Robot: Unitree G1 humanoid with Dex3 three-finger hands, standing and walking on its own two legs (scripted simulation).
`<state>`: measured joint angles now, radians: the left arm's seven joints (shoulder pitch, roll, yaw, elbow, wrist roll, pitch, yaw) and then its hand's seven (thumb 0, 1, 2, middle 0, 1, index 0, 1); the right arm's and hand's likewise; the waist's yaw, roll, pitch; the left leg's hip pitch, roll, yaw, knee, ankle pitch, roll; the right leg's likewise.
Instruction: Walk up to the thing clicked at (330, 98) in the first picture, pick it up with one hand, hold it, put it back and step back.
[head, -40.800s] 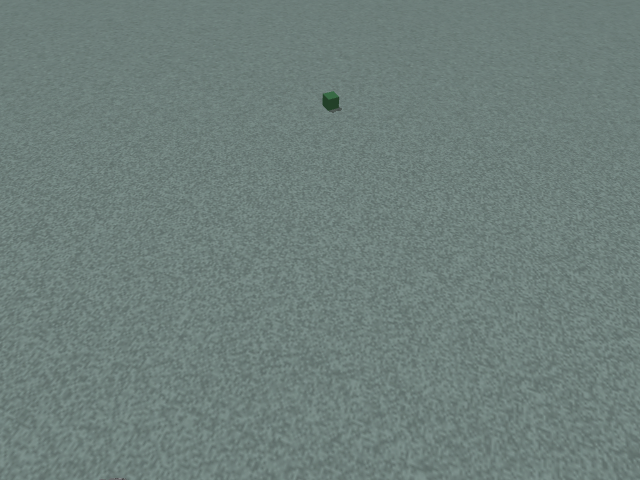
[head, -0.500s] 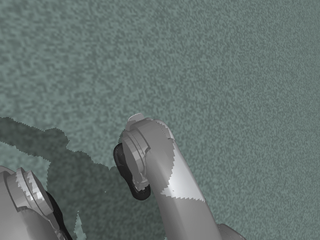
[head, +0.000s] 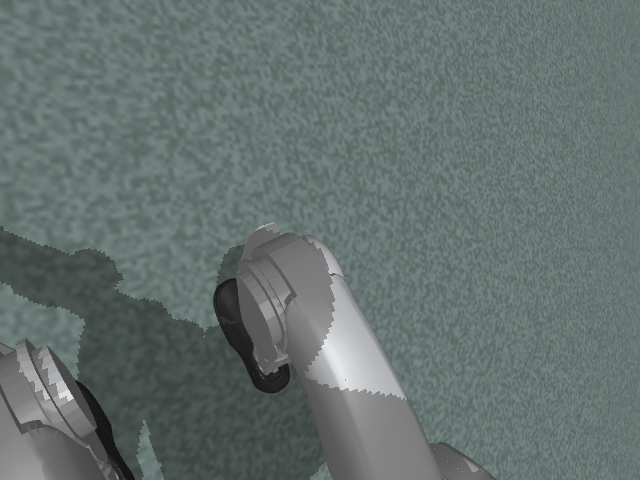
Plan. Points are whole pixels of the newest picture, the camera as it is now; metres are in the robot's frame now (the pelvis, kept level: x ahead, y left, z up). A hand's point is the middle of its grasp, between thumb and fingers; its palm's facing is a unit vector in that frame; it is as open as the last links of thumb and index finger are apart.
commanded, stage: open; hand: left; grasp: from above
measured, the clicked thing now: out of the picture +0.46 +0.34 -0.29
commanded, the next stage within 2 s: withdraw in 0.52 s
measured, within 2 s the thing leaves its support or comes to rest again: neither
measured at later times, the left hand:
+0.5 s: hand out of the picture +0.46 +0.34 -0.26, palm faces -0.27 -0.34 -0.90, open 13.2 cm
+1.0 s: hand out of the picture +0.47 +0.34 -0.18, palm faces -0.27 -0.25 -0.93, open 13.7 cm
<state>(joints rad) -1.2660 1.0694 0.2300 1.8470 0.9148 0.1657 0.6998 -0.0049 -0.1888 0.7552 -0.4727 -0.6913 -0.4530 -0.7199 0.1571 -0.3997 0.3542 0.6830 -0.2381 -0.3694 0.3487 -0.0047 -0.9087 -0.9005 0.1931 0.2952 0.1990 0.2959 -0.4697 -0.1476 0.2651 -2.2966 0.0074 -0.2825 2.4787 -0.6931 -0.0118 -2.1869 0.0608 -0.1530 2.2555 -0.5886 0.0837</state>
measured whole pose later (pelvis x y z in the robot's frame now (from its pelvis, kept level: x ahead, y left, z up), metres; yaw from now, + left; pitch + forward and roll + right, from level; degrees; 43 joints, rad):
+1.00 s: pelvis +0.01 +0.00 +0.01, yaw +2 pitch +33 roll -14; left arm -0.99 0.79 0.12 1.37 0.95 0.18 0.45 0.00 -0.44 0.95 -0.16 -0.92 -0.15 -0.93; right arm 0.24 -0.35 0.19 0.74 -0.14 -0.25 0.34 0.00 -0.92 -0.90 0.20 0.30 0.20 0.30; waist -0.33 -0.01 0.03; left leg -2.31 0.01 -0.23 2.42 -0.71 -0.02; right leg -2.22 0.04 -0.12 2.24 -0.62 0.06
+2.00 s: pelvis +0.02 -0.01 +0.08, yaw +9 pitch +37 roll -7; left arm -0.71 0.61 0.09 0.96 0.81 0.01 0.11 0.00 0.11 0.83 -0.22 -0.51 -0.21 -0.53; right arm 0.24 -0.26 0.02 0.66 -0.04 0.02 0.12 0.00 -0.90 -0.89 0.20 0.29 0.20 0.30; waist -0.18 0.07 -0.16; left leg -2.14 0.01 -0.11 2.18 -0.69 -0.01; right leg -2.09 0.00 -0.03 2.09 -0.65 0.06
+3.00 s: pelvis +0.09 +0.01 +0.39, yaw +15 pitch +11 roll -3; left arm 0.50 0.22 0.04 -0.12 -0.07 0.44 0.05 0.01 0.90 0.90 -0.20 -0.30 -0.20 -0.30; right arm 0.32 -0.22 0.03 0.52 0.02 -0.18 -0.19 0.01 -0.90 -0.90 0.20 0.29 0.20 0.30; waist -0.06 0.05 -0.18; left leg -0.73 0.04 -0.06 1.02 -0.49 -0.02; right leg -0.69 -0.01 -0.05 0.94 -0.45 0.03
